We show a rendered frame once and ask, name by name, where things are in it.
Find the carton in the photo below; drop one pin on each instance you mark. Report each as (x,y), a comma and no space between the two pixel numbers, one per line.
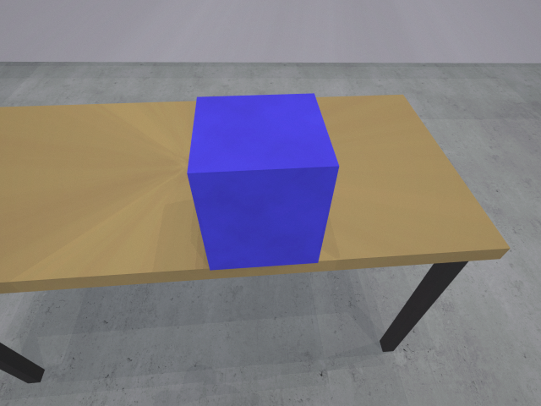
(262,172)

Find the table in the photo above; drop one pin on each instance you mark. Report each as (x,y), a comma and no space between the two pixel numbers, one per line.
(98,195)

